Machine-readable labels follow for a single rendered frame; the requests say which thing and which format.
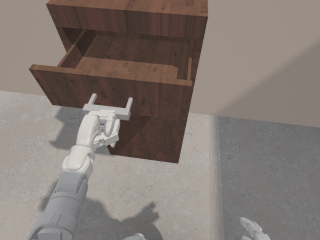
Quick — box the handle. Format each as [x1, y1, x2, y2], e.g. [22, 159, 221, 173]
[82, 93, 133, 121]

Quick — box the cabinet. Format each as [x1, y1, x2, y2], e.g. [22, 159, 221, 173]
[46, 0, 208, 164]

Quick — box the left robot shin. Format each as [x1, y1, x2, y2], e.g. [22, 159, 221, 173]
[134, 233, 145, 238]

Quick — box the left robot forearm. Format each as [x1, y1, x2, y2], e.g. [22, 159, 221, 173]
[26, 145, 96, 240]

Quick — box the drawer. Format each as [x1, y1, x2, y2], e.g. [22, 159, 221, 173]
[29, 29, 193, 121]

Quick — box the robot left hand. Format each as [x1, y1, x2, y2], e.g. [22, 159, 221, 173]
[75, 109, 120, 152]

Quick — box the robot right hand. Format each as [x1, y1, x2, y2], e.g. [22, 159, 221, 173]
[240, 217, 271, 240]

